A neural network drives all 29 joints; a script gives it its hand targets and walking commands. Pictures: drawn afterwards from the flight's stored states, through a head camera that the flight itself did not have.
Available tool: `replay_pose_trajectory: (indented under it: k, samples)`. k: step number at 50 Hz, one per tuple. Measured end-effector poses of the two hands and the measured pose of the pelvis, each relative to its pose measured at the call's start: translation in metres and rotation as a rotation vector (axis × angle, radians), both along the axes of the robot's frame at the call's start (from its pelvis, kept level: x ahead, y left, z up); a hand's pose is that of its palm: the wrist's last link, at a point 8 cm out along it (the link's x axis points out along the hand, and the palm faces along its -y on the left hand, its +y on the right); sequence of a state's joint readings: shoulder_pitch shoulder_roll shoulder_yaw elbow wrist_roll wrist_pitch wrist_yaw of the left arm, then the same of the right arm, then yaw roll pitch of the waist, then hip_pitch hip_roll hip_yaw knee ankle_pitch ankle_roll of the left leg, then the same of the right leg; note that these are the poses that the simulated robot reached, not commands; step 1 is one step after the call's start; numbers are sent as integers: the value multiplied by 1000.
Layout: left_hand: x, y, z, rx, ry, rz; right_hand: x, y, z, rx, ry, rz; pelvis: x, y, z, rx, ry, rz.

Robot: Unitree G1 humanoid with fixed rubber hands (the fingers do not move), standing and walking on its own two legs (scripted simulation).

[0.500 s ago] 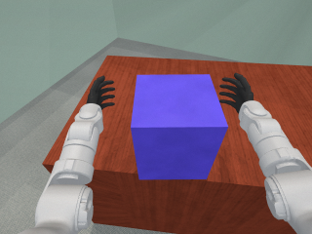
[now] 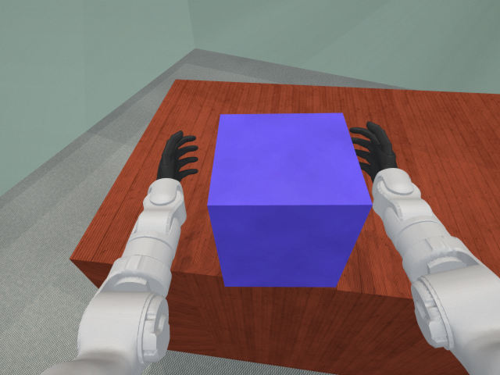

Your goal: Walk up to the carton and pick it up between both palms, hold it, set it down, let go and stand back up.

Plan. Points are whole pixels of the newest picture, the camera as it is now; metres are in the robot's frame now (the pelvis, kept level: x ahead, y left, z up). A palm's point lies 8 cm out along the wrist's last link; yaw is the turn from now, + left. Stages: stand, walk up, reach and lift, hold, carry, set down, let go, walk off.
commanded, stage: reach and lift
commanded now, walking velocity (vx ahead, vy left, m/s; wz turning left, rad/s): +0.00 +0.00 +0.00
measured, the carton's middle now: (280, 204) +0.41 +0.00 +0.05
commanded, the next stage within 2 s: none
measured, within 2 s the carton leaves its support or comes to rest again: leaves its support in 2.00 s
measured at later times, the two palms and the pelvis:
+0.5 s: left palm (192, 176) +0.41 +0.15 +0.11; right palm (374, 173) +0.43 -0.16 +0.11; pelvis -0.01 +0.00 +0.00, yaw -1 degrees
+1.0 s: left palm (183, 184) +0.39 +0.16 +0.11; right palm (371, 183) +0.40 -0.15 +0.12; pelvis +0.01 +0.01 +0.01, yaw +1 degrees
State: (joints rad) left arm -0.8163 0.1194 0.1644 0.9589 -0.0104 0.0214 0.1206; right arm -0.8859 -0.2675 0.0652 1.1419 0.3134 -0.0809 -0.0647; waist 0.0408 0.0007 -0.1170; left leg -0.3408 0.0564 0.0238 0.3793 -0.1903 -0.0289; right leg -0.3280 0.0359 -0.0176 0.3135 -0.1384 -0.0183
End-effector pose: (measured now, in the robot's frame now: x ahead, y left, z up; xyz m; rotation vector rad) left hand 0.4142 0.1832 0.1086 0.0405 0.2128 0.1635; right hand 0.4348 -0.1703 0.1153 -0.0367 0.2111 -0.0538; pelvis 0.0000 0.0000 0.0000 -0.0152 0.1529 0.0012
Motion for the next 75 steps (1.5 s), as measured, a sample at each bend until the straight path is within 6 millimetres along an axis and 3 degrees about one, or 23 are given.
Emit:
replay_pose_trajectory:
  k: [6,12,17,30,36,45,75]
  samples:
    - [0,-15,-10,-21,-21,-40,-3,11,-6,1,10,6,-3,-3,0,-1,16,7]
    - [3,-38,2,-26,-54,-60,-8,9,-6,21,0,-20,-5,-1,-1,-2,33,-3]
    - [5,-44,13,-10,-45,-52,-9,4,-3,20,-7,-39,-7,1,0,1,14,-11]
    - [2,-36,2,-41,-43,-16,-8,17,-3,-2,-14,-56,-11,2,1,8,3,-11]
    - [1,-35,3,-30,-56,-29,-12,17,0,-38,-37,-46,-3,4,4,6,-24,-11]
    - [-17,-30,8,3,-72,-36,-28,21,1,-58,-106,-19,12,8,5,7,-128,3]
    - [-22,-27,5,-3,-42,-35,-33,25,-3,-59,-109,-22,8,6,5,9,-163,13]
